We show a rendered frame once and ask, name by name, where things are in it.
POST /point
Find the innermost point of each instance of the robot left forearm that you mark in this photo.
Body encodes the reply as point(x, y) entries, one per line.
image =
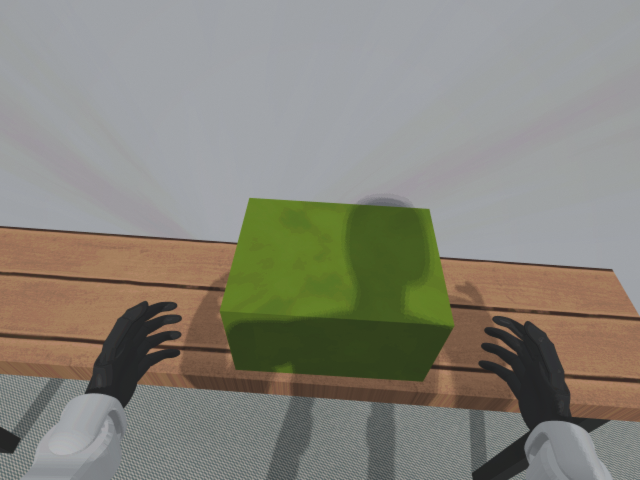
point(85, 444)

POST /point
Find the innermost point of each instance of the carton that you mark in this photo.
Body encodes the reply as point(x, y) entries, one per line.
point(337, 290)

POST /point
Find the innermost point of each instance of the table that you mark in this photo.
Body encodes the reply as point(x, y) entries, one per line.
point(61, 293)

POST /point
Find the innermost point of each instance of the robot right hand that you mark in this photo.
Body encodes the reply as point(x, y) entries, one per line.
point(538, 380)

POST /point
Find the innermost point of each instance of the robot right forearm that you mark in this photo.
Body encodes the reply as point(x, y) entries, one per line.
point(559, 450)

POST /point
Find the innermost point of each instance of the robot left hand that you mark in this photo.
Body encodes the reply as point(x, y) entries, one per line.
point(123, 360)

